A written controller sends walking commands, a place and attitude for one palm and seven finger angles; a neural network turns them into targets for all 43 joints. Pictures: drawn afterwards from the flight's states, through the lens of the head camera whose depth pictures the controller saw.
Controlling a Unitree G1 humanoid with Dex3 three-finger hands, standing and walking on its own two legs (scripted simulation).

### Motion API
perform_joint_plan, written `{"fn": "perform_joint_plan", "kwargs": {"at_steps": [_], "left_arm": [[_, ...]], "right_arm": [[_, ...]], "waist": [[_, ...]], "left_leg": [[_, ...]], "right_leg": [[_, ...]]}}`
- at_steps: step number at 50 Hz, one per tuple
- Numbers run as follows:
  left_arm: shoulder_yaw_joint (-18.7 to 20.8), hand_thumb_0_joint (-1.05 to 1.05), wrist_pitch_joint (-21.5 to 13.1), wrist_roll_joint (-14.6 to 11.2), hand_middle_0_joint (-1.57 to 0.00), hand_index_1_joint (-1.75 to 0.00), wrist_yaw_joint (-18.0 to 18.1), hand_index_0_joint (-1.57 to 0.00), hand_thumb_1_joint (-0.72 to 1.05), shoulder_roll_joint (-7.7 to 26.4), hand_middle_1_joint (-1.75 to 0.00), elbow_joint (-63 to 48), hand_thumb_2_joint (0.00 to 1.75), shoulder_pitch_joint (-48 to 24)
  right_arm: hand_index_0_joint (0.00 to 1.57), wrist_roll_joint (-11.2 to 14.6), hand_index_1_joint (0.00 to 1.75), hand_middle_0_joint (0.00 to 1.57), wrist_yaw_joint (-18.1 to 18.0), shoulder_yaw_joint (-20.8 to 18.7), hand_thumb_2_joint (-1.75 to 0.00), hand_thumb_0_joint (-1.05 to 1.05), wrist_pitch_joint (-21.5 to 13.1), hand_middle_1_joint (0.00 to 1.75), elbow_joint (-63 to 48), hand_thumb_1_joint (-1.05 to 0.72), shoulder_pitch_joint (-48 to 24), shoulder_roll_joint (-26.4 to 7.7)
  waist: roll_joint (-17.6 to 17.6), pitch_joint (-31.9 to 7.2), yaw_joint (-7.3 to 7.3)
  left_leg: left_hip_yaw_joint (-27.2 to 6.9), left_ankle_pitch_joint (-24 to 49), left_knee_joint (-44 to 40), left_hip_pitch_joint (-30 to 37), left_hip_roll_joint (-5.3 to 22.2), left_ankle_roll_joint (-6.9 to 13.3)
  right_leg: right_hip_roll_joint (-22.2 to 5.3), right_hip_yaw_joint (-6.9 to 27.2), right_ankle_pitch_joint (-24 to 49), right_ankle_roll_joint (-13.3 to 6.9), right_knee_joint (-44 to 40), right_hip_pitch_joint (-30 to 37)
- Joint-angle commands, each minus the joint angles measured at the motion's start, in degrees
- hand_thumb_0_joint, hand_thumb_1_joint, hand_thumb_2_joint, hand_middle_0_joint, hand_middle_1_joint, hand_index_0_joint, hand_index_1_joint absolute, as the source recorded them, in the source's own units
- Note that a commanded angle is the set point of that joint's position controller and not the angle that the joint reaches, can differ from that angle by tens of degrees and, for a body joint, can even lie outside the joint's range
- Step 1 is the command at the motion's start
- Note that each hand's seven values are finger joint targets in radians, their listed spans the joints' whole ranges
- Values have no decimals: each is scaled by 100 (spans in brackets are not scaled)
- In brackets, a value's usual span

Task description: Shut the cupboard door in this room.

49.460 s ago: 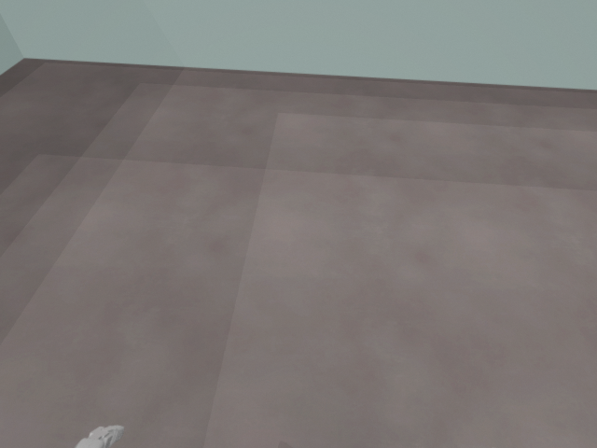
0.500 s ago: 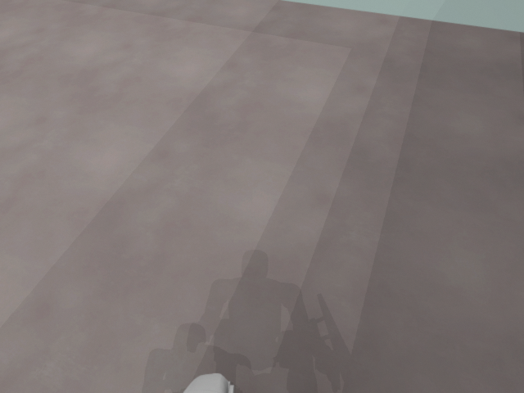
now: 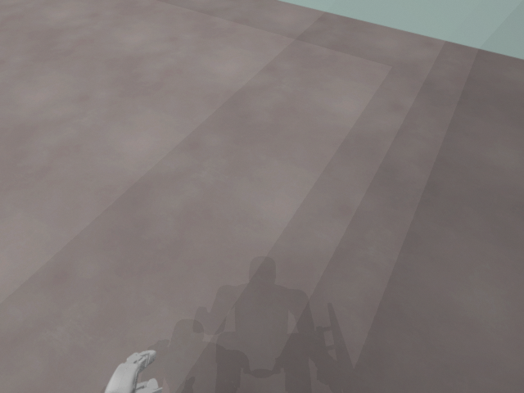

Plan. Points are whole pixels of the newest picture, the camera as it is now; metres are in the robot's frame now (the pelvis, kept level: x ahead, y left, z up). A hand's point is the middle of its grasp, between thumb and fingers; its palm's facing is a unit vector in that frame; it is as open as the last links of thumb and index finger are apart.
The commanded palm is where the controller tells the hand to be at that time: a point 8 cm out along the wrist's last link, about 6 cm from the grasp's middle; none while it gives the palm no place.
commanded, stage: turn or walk to find it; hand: left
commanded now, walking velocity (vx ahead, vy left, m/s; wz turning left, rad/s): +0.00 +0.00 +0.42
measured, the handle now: out of the picture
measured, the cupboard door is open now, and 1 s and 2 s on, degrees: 43 41 43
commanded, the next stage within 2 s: none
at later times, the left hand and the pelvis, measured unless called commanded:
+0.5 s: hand out of the picture -0.05 +0.25 -0.18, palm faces +0.23 -0.93 -0.28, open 7.4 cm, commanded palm none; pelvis -0.04 +0.02 -0.01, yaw +13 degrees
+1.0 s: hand out of the picture -0.04 +0.18 -0.15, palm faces +0.41 -0.88 -0.23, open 7.3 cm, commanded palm none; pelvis -0.07 -0.02 +0.01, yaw +26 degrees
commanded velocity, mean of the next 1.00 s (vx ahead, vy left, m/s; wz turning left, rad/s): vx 0.00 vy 0.00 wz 0.42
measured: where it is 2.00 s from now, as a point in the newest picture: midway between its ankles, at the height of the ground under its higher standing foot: outside the picture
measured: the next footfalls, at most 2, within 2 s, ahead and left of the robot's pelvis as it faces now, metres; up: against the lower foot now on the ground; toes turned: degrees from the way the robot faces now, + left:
left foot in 0.46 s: -0.04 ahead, +0.14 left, +0.00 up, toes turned +18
right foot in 0.86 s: +0.00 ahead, -0.10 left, +0.00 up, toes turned +17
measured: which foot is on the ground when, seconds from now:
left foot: down 0.00-0.00, up 0.02-0.44, down 0.46-0.86, up 0.88-1.00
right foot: down 0.00-0.48, up 0.50-0.84, down 0.86-1.00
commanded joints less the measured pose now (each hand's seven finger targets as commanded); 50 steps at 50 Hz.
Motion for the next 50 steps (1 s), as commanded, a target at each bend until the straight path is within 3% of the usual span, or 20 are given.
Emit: {"fn": "perform_joint_plan", "kwargs": {"at_steps": [1,2,5,8,15,21,22,23,24,25,27,30,36,40,41,42,43,44,47,50], "left_arm": [[377,0,-157,109,-20,-30,154,-20,90,1592,-30,-176,90,1133],[349,0,-148,100,-20,-30,174,-20,90,1386,-30,-290,90,823],[257,0,-195,87,-20,-30,160,-20,90,927,-30,-463,90,84],[260,0,-246,102,-20,-30,162,-20,90,827,-30,-415,90,275],[392,0,-220,151,-20,-30,164,-20,90,1105,-30,-130,90,1123],[436,0,-125,94,-20,-30,128,-20,90,1233,-30,-123,90,883],[410,0,-86,54,-20,-30,116,-20,90,1102,-30,-162,90,784],[361,0,-20,5,-20,-30,92,-20,90,740,-30,-315,90,803],[229,0,14,32,-20,-30,90,-20,90,480,-30,-528,90,332],[235,0,26,49,-20,-30,83,-20,90,590,-30,-532,90,168],[258,0,25,75,-20,-30,36,-20,90,563,-30,-310,90,102],[236,0,34,43,-20,-30,-1,-20,90,551,-30,-116,90,369],[168,0,23,7,-20,-30,50,-20,90,378,-30,-204,90,201],[207,0,-62,-33,-20,-30,87,-20,90,392,-30,-106,90,733],[244,0,-112,-18,-20,-30,109,-20,90,523,-30,-61,90,907],[325,0,-174,52,-20,-30,155,-20,90,935,-30,-65,90,1084],[424,0,-184,122,-20,-30,180,-20,90,1370,-30,-105,90,1155],[378,0,-153,84,-20,-30,187,-20,90,1278,-30,-219,90,1001],[296,0,-176,78,-20,-30,189,-20,90,805,-30,-394,90,131],[272,0,-253,82,-20,-30,167,-20,90,722,-30,-321,90,358]], "right_arm": [[20,51,30,20,-28,-223,-90,0,-24,30,-840,-90,-594,-557],[20,27,30,20,-12,-295,-90,0,55,30,-831,-90,-522,-729],[20,-1,30,20,70,-317,-90,0,154,30,-451,-90,-106,-493],[20,21,30,20,84,-291,-90,0,133,30,-376,-90,25,-417],[20,60,30,20,84,-173,-90,0,40,30,-484,-90,-678,-266],[20,79,30,20,62,-137,-90,0,-37,30,-281,-90,-4,-413],[20,74,30,20,70,-171,-90,0,-69,30,-217,-90,252,-569],[20,22,30,20,45,-277,-90,0,-111,30,-235,-90,475,-1078],[20,-1,30,20,-24,-375,-90,0,-123,30,-195,-90,699,-1455],[20,-10,30,20,-60,-346,-90,0,-115,30,-157,-90,625,-1424],[20,-11,30,20,-140,-244,-90,0,-168,30,-168,-90,111,-993],[20,-12,30,20,-167,-189,-90,0,-190,30,-216,-90,-196,-923],[20,-30,30,20,-149,-243,-90,0,-121,30,-222,-90,-19,-993],[20,-6,30,20,-120,-279,-90,0,-91,30,-406,-90,-137,-930],[20,25,30,20,-100,-280,-90,0,-90,30,-447,-90,-140,-799],[20,84,30,20,-61,-247,-90,0,-90,30,-514,-90,-69,-508],[20,73,30,20,-63,-221,-90,0,-83,30,-723,-90,-234,-231],[20,19,30,20,-64,-299,-90,0,-24,30,-757,-90,-380,-533],[20,12,30,20,17,-341,-90,0,121,30,-430,-90,58,-375],[20,20,30,20,44,-306,-90,0,117,30,-296,-90,193,-294]], "waist": [[-1532,-424,733],[-914,-272,574],[-797,180,134],[-1018,-62,182],[-1487,-440,643],[-1447,-671,291],[-770,-721,124],[902,-626,32],[1608,-420,-178],[1013,-339,-128],[1245,-176,91],[738,-240,259],[859,-320,136],[911,-591,391],[650,-669,472],[-276,-806,540],[-1588,-553,645],[-922,-386,634],[-471,-4,113],[-935,-147,171]], "left_leg": [[-68,-2133,2288,-1601,-167,-110],[-292,-1914,3066,-1371,26,-75],[-157,-938,3995,-1330,199,-153],[49,-717,3742,-1281,244,-275],[456,-1433,1770,-876,228,-299],[736,-500,129,541,149,-136],[375,-31,-484,1060,360,-31],[-1529,568,-1096,1324,1554,531],[-2641,1157,-1695,1103,2472,1211],[-2381,657,-1693,811,2518,1442],[-1894,497,-1620,493,1796,1157],[-1267,725,-1463,553,1343,977],[-1614,759,-1330,552,1305,1062],[-1632,990,-831,58,1023,840],[-1451,739,-510,-299,760,593],[-942,-153,375,-1151,284,254],[-55,-1878,1741,-1885,-362,-98],[-274,-2037,2754,-1588,-89,-59],[-235,-1095,3846,-1406,174,-143],[14,-748,3817,-1437,227,-280]], "right_leg": [[-2711,2290,816,-989,-2026,954],[-2642,1972,298,-1186,-2114,276],[-1759,779,120,-798,-2038,-211],[-1562,253,810,-741,-1832,275],[-1859,147,2457,-1052,-1261,1196],[-1785,-291,1662,-611,-551,433],[-1576,-490,946,-360,23,-81],[-772,-840,-601,75,1202,-1228],[-336,-425,-1888,196,2304,-1851],[-521,76,-1597,52,2768,-1723],[-481,275,-877,40,3031,-1748],[-274,207,-541,65,2650,-1415],[-3,111,-713,69,1292,-771],[161,10,236,3,-410,522],[-23,116,662,-40,-1146,1123],[-1018,1045,498,-305,-1684,1909],[-2442,2320,832,-935,-1913,1669],[-2632,2085,917,-1247,-1934,746],[-1780,980,521,-921,-1905,56],[-1520,352,1177,-820,-1723,446]]}}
